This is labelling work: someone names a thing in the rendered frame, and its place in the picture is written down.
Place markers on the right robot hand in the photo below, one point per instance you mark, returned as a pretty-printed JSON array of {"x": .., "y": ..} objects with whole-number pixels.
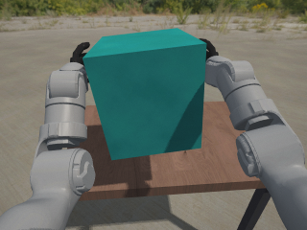
[{"x": 211, "y": 49}]

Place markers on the robot left forearm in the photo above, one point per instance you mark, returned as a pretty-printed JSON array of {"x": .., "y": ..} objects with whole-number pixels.
[{"x": 64, "y": 110}]

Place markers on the robot right forearm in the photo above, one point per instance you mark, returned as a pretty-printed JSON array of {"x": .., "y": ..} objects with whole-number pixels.
[{"x": 247, "y": 102}]

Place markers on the robot left upper arm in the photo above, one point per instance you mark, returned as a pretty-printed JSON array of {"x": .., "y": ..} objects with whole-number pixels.
[{"x": 58, "y": 180}]

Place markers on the carton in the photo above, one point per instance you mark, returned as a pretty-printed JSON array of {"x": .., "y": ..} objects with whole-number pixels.
[{"x": 148, "y": 88}]

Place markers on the left robot hand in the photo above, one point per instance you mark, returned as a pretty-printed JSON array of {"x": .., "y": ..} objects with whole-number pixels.
[{"x": 78, "y": 54}]

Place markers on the robot right upper arm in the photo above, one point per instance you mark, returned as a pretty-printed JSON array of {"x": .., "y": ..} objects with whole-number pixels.
[{"x": 272, "y": 154}]

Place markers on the table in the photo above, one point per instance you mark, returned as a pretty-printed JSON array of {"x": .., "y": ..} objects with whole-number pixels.
[{"x": 212, "y": 168}]

